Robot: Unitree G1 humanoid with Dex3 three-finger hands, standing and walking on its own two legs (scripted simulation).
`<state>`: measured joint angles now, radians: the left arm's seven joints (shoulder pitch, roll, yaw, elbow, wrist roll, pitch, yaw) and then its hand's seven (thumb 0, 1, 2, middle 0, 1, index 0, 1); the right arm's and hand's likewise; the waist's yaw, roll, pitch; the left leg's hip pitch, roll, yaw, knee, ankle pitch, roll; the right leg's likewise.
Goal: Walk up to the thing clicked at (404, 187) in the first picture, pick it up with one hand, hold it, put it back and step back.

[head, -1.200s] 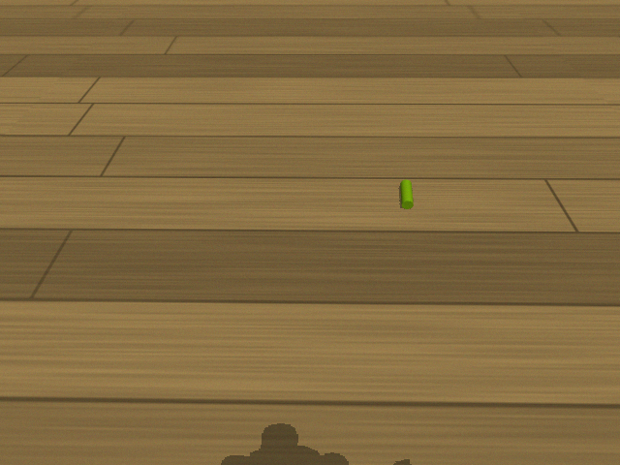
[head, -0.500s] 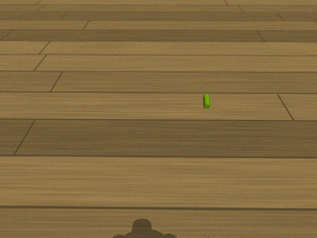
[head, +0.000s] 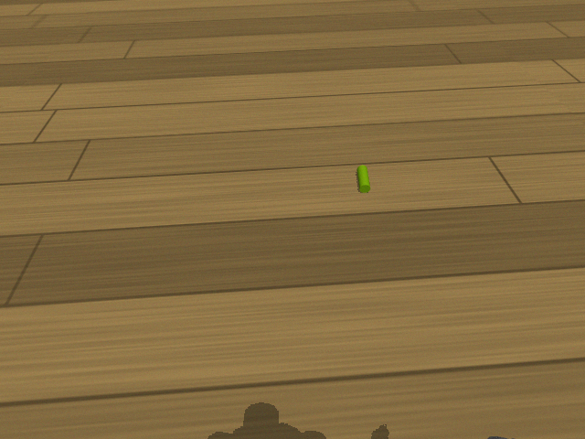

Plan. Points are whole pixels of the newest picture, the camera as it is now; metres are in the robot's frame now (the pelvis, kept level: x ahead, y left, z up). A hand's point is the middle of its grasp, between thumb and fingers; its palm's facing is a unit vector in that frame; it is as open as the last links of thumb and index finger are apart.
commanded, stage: walk up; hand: left
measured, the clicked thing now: (363, 178) +1.43 -0.34 -0.75
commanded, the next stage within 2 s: none
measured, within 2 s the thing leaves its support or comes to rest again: neither
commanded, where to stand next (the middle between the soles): +1.15 +0.12 m, yaw -93 degrees
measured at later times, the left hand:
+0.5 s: hand (170, 377) +0.25 +0.22 -0.12, palm faces -0.28 -0.84 -0.47, open 7.3 cm
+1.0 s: hand (243, 171) +0.77 +0.14 -0.13, palm faces -0.65 -0.57 -0.50, open 7.3 cm
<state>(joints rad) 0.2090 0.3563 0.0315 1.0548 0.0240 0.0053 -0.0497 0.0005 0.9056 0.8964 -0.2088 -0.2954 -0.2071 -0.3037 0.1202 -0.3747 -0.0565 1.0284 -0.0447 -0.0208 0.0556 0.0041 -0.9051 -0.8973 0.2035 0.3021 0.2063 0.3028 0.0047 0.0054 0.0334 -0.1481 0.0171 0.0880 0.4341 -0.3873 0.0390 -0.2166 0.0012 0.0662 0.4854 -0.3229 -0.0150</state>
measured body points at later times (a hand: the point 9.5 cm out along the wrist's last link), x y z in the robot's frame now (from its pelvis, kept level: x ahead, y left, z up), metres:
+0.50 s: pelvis +0.17 -0.05 -0.01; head +0.15 -0.10 +0.44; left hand +0.27 +0.26 -0.09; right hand +0.21 -0.38 -0.13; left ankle +0.33 +0.07 -0.67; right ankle +0.10 -0.17 -0.75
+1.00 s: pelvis +0.47 +0.00 -0.01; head +0.48 -0.02 +0.44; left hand +0.80 +0.17 -0.09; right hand +0.25 -0.25 -0.12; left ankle +0.49 +0.05 -0.75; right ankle +0.46 -0.14 -0.69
